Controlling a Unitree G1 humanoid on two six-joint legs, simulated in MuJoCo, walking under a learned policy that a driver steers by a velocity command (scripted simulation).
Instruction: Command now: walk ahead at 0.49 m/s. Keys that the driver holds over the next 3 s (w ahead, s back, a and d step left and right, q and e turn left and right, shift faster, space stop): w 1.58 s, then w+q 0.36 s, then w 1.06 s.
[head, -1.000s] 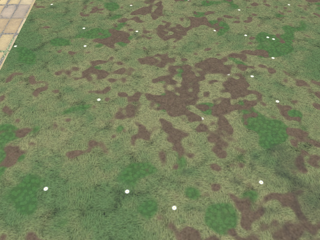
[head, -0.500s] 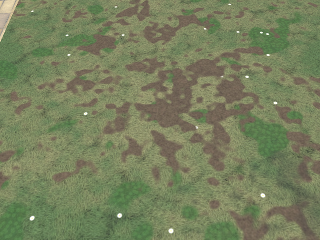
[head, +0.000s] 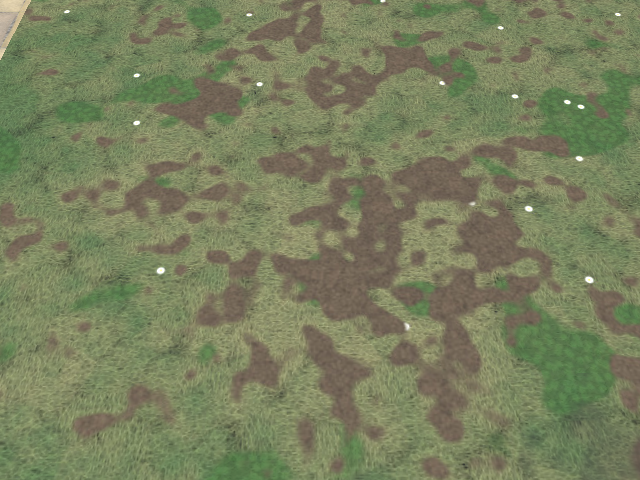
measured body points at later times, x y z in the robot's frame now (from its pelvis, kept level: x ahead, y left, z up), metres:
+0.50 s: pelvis +0.27 -0.02 +0.02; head +0.30 -0.03 +0.47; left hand +0.48 +0.18 -0.09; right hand +0.16 -0.25 -0.12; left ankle +0.11 +0.05 -0.71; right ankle +0.42 -0.12 -0.70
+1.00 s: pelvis +0.53 -0.05 +0.03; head +0.56 -0.05 +0.47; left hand +0.43 +0.17 -0.12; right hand +0.72 -0.26 -0.10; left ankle +0.70 +0.08 -0.68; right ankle +0.42 -0.11 -0.71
